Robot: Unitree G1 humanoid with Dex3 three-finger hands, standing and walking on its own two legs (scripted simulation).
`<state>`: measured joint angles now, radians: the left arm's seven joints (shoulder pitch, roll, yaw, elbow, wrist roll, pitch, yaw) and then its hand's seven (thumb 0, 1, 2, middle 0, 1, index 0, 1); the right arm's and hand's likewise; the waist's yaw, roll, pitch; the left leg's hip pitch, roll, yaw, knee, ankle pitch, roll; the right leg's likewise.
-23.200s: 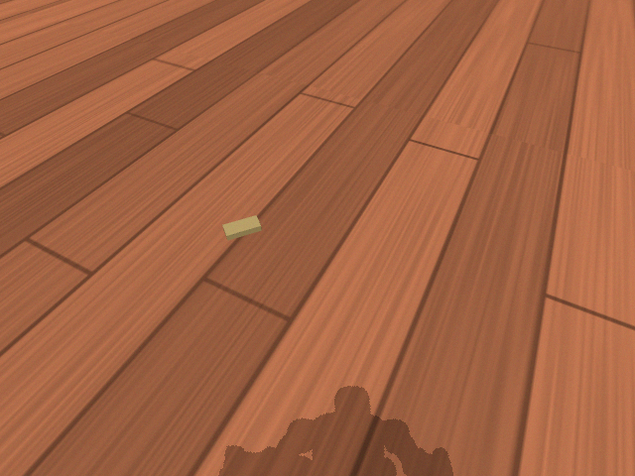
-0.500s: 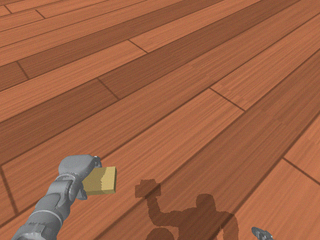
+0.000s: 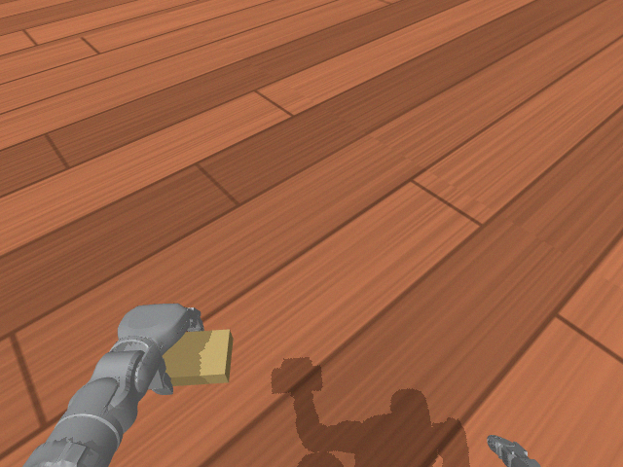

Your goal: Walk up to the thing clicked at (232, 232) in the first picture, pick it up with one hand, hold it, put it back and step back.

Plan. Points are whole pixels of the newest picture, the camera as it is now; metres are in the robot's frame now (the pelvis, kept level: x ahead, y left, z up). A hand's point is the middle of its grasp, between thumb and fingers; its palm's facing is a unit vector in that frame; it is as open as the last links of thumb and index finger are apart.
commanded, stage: hold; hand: left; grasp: from above
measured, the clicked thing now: (178, 358) +0.30 +0.22 -0.09
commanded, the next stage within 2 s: crouch in 1.10 s
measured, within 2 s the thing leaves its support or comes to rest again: neither
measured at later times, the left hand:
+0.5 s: hand (162, 361) +0.28 +0.22 -0.04, palm faces -0.46 -0.03 -0.89, open 10.0 cm
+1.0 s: hand (159, 365) +0.27 +0.22 -0.04, palm faces -0.46 -0.04 -0.89, open 10.0 cm
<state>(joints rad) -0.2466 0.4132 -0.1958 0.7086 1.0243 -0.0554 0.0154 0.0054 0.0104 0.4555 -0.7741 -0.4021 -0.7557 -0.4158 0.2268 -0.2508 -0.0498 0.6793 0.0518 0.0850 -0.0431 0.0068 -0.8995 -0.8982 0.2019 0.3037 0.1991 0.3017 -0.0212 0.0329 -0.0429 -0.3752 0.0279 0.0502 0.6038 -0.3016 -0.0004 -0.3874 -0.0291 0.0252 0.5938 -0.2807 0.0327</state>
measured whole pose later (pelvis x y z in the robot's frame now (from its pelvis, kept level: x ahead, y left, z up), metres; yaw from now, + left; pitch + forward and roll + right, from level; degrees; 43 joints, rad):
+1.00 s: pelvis -0.01 -0.01 +0.01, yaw +0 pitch +1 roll +0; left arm -0.20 0.42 -0.20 0.62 1.01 -0.06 -0.02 0.01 0.01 0.48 -0.75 -0.43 -0.73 -0.44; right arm 0.18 -0.25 -0.03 0.67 0.06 0.10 -0.06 0.01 -0.90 -0.90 0.20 0.30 0.20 0.30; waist 0.00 0.04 0.00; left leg -0.28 0.02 0.05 0.50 -0.24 -0.01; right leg -0.29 -0.03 0.02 0.51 -0.23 0.03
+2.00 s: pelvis -0.06 +0.00 -0.18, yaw +1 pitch +30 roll -2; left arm -0.61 0.40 -0.08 1.17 1.21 -0.08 0.40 0.00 0.02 0.43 -0.79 -0.35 -0.77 -0.37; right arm 0.23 -0.25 -0.09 0.75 -0.05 0.01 -0.02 0.00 -0.90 -0.90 0.20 0.30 0.20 0.30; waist -0.13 0.04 -0.20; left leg -1.52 0.03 -0.01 1.58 -0.59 0.01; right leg -1.50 -0.03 0.00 1.54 -0.57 0.04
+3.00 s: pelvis -0.08 -0.01 -0.40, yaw -2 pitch +36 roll -5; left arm -0.84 0.57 0.05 1.39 1.29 -0.19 0.47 0.00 0.02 0.44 -0.77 -0.39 -0.75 -0.41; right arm 0.15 -0.25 -0.04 0.78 -0.15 -0.08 0.12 0.00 -0.91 -0.90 0.20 0.30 0.20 0.30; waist -0.21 0.00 -0.11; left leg -2.22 0.02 -0.10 2.29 -0.69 -0.02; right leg -2.18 -0.01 -0.03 2.23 -0.67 0.03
